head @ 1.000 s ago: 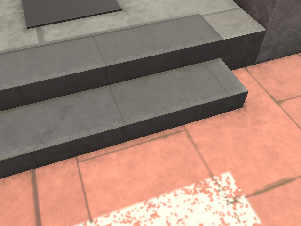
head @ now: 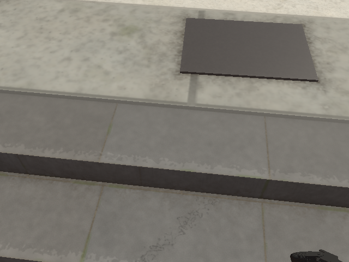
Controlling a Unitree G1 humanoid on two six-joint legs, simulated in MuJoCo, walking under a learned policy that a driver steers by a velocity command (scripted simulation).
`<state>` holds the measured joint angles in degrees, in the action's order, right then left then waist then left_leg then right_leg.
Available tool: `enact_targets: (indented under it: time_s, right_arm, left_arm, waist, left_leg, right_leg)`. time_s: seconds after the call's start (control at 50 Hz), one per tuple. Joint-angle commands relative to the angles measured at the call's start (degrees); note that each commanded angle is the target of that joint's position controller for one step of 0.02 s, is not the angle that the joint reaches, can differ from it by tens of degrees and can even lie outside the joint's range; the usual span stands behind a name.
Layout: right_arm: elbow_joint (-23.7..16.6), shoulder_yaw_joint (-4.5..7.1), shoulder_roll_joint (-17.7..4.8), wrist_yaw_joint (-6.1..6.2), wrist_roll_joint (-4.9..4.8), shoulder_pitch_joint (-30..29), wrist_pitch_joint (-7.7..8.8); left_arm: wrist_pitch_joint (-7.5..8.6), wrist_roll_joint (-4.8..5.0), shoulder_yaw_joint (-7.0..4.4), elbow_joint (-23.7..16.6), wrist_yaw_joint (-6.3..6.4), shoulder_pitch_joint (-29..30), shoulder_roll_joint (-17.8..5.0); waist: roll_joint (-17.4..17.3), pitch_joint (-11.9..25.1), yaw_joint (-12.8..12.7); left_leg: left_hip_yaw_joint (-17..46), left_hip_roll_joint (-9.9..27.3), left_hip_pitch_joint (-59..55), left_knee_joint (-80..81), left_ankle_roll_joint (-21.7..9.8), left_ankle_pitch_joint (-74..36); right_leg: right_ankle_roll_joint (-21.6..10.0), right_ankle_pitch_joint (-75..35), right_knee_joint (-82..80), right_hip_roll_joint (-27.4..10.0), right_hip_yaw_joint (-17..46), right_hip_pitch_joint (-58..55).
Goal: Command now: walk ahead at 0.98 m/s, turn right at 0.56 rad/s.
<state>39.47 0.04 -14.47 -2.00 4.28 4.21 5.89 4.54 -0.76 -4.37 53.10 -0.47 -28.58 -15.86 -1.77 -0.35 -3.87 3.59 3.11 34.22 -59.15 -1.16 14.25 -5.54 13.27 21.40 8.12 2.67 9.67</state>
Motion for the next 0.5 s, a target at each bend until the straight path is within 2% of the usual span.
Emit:
enact_targets:
  time_s: [0.02,0.04,0.06,0.08,0.1,0.12,0.14,0.16,0.18,0.2,0.22,0.24,0.26,0.28,0.3,0.32,0.34,0.36,0.38,0.4,0.42,0.44,0.46,0.48,0.5]
  right_arm:
    - [-6.7,-1.41,-1.3,-0.97,-1.37,-5.3,0.47]
    - [-6.9,-1.49,-1.3,-0.9,-2.11,-6.7,0.51]
    - [-6.1,-1.4,-1.4,-0.39,-2.44,-4.2,0.36]
    - [-5.7,-0.88,-3.2,0.25,-2.43,-3.4,0.27]
    - [-5.4,-0.06,-5.3,1.07,-2.15,-1.7,0.31]
    - [-4.4,0.83,-6.9,1.86,-1.8,2.1,0.44]
    - [-2.9,1.78,-7.8,2.77,-1.09,12.2,0.86]
    - [0.0,3.51,-11.2,4.08,-0.25,24.2,0.99]
    - [1.5,3.93,-13.5,4.62,0.89,28.2,0.82]
    - [1.1,4.68,-15.7,4.39,1.11,23.5,0.16]
    - [-0.1,4.13,-9.8,3.48,0.84,18.4,0.12]
    - [0.7,3.09,-5.3,2.62,-0.27,17.8,0.5]
    - [2.6,2.38,-3.1,1.85,-0.21,18.2,0.9]
    - [5.4,2.04,-2.3,1.76,-0.39,19.9,1.5]
    - [7.9,1.72,-1.2,1.5,-0.69,20.0,2.1]
    - [10.1,1.66,-0.6,1.09,-0.66,20.5,2.66]
    - [11.1,1.53,-0.2,0.85,-1.03,18.0,3.08]
    - [12.5,1.28,0.1,0.87,-0.98,17.1,3.23]
    - [13.4,0.96,0.2,0.85,-1.1,16.4,2.95]
    - [15.1,0.32,1.6,1.17,-1.57,17.3,2.41]
    - [14.1,0.59,-1.0,2.29,-2.19,15.2,1.6]
    - [11.6,0.37,-2.6,3.31,-4.98,14.2,1.6]
    - [9.8,1.83,-11.9,3.4,-6.19,17.5,2.98]
    - [8.4,4.16,-19.2,3.12,-6.71,14.5,3.7]
    - [6.5,6.29,-22.4,2.39,-7.33,10.8,3.4]
  left_arm:
    - [1.83,0.04,-1.32,-7.4,0.3,9.9,-7.3]
    - [1.96,0.36,-1.86,-7.2,-0.03,9.2,-8.9]
    - [2.05,0.83,-2.11,-6.7,-0.45,7.8,-9.0]
    - [2.12,1.21,-2.3,-6.9,-0.75,7.3,-9.4]
    - [2.14,1.44,-2.23,-7.2,-0.94,7.2,-9.0]
    - [2.17,1.53,-2.43,-7.3,-1.03,7.2,-10.1]
    - [1.9,2.0,-2.35,-7.7,-1.44,8.5,-9.9]
    - [2.35,2.68,-1.77,-9.0,-1.27,11.5,-7.5]
    - [2.67,1.59,0.77,-10.6,-0.26,15.2,1.6]
    - [2.02,2.8,1.17,-13.5,0.67,9.0,1.0]
    - [0.27,0.92,1.25,-12.7,1.23,10.9,-1.0]
    - [-0.7,-0.22,1.2,-13.8,0.93,15.9,-0.6]
    - [-1.39,-0.79,1.5,-15.7,0.35,19.8,1.3]
    - [-1.91,-0.94,2.25,-18.9,-0.15,24.4,3.7]
    - [-2.34,-0.77,3.49,-22.7,-0.36,28.5,6.7]
    - [-2.98,-0.54,4.39,-25.7,0.2,31.3,8.9]
    - [-3.46,-0.63,4.74,-28.4,0.77,33.3,8.6]
    - [-4.13,-0.81,4.98,-30.1,1.56,35.7,8.5]
    - [-4.4,-0.85,5.51,-32.3,1.83,38.7,7.8]
    - [-4.27,-1.23,6.23,-33.9,1.48,41.4,7.8]
    - [-4.49,-1.1,7.08,-33.2,0.11,35.6,7.1]
    - [-4.57,-0.26,6.43,-28.4,-0.97,30.3,3.8]
    - [-4.71,-0.57,5.38,-27.3,-0.95,23.8,1.6]
    - [-4.86,-0.8,4.37,-24.3,-1.06,11.6,-0.6]
    - [-5.09,-1.17,2.71,-21.4,-0.92,0.5,-3.5]
  waist:
    - [3.5,-6.1,4.9]
    - [4.3,-5.4,3.9]
    - [6.1,-2.4,4.4]
    - [5.6,-1.1,4.4]
    - [4.3,1.9,5.4]
    - [2.7,5.1,7.5]
    - [-0.5,10.1,13.5]
    - [-3.4,16.3,18.3]
    - [-9.7,12.2,17.9]
    - [-14.8,15.3,9.9]
    - [-5.0,11.5,9.2]
    - [-1.7,6.2,10.0]
    - [-1.5,1.3,8.6]
    - [-4.5,-1.7,7.5]
    - [-6.4,-4.2,5.4]
    - [-8.7,-4.5,4.1]
    - [-6.9,-5.8,1.2]
    - [-7.5,-6.9,0.4]
    - [-4.3,-8.7,-1.2]
    - [-2.4,-10.9,-2.0]
    - [-1.1,-7.1,-5.2]
    - [3.8,1.1,-5.8]
    - [-0.9,8.5,-8.0]
    - [-7.0,16.8,-13.5]
    - [-9.4,24.6,-18.0]
  left_leg:
    - [-3.3,-0.4,-11.7,19.0,2.6,-5.9]
    - [-4.3,-1.9,-16.9,21.4,2.9,-10.8]
    - [-3.8,-2.6,-21.0,20.8,2.8,-14.4]
    - [-3.2,-2.7,-21.4,22.5,2.7,-15.1]
    - [-3.3,-3.3,-23.3,22.8,1.6,-12.6]
    - [-3.5,-4.7,-27.7,25.3,0.9,-9.1]
    - [-3.8,-4.5,-38.8,27.6,-0.3,-6.8]
    - [2.2,3.4,-55.4,29.8,-2.1,-4.2]
    - [13.7,17.0,-58.7,34.1,-2.5,-8.8]
    - [33.0,26.7,-58.4,38.8,-8.8,-11.4]
    - [30.6,24.5,-53.1,38.5,-10.5,-2.6]
    - [22.8,21.2,-48.0,39.2,-10.0,-3.8]
    - [17.0,18.8,-43.1,40.5,-8.1,-5.7]
    - [12.5,18.6,-40.6,41.4,-6.7,-10.6]
    - [7.2,18.4,-35.9,43.5,-4.2,-13.4]
    - [4.6,19.0,-33.3,46.8,-3.5,-13.5]
    - [-0.3,18.5,-29.6,50.6,-1.3,-12.5]
    - [-3.9,17.5,-27.9,53.4,-1.4,-17.1]
    - [-9.7,14.3,-25.5,55.8,0.3,-17.8]
    - [-14.6,9.7,-19.8,57.3,0.4,-25.7]
    - [-19.7,7.2,-11.2,60.5,-1.7,-36.6]
    - [-20.9,4.8,-3.9,57.9,-4.2,-60.6]
    - [-17.6,9.4,-9.2,49.7,-6.3,-91.3]
    - [-16.1,11.9,-18.3,36.8,-6.7,-104.5]
    - [-13.0,13.9,-25.0,19.4,-6.4,-107.3]
  right_leg:
    - [-8.8,-6.8,-16.4,-11.1,15.2,18.0]
    - [-7.9,-13.0,-16.4,-11.0,15.0,19.0]
    - [-7.3,-17.8,-14.3,-12.1,14.9,17.2]
    - [-6.2,-22.0,-11.2,-12.0,14.8,13.7]
    - [-5.3,-28.4,-5.6,-12.3,15.7,9.8]
    - [-4.1,-35.9,2.5,-11.0,15.0,7.5]
    - [-3.3,-46.6,19.8,-7.2,12.5,10.1]
    - [-1.3,-36.1,37.7,-4.8,10.6,21.2]
    - [-1.5,9.9,53.3,-3.2,5.9,33.6]
    - [-1.0,12.4,63.4,-3.7,0.9,43.5]
    - [-1.3,9.5,70.6,-8.8,0.0,47.6]
    - [-1.3,8.7,75.8,-9.1,-0.8,50.8]
    - [-1.1,10.1,81.8,-9.6,-1.6,54.8]
    - [-1.8,12.5,88.3,-10.1,-0.9,60.4]
    - [-2.5,15.2,90.4,-10.9,0.8,63.2]
    - [-3.3,19.2,97.0,-10.2,0.9,65.5]
    - [-4.0,19.6,94.3,-10.6,2.3,65.0]
    - [-4.4,20.6,98.4,-9.3,0.3,66.6]
    - [-4.5,20.5,89.5,-10.0,-1.9,65.7]
    - [-4.7,19.8,80.5,-9.3,-4.5,60.1]
    - [-4.7,12.7,66.3,-10.0,-8.9,41.3]
    - [-3.6,2.8,58.4,-4.4,-15.3,17.8]
    - [-3.0,3.6,58.2,-2.2,-16.9,6.4]
    - [-3.6,4.6,52.3,-1.3,-12.5,0.0]
    - [-4.6,6.2,42.4,-0.1,-8.9,-6.8]
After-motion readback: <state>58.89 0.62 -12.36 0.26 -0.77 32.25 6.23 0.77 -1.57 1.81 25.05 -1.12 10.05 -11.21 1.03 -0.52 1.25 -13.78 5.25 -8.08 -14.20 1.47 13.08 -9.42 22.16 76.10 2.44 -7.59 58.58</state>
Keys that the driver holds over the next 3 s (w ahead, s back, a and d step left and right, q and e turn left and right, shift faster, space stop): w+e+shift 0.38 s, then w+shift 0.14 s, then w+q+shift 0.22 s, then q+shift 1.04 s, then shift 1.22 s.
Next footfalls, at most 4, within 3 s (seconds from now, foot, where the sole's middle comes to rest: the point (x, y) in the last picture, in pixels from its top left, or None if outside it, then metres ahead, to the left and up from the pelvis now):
0.18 left None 0.27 0.17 -0.78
0.52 right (236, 234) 0.55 -0.15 -0.64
0.92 left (249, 130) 0.92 -0.20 -0.51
1.36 right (280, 91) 1.15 -0.35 -0.50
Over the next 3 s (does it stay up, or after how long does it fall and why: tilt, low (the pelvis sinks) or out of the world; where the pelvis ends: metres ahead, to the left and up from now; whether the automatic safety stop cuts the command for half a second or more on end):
stays up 1.01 -0.32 0.27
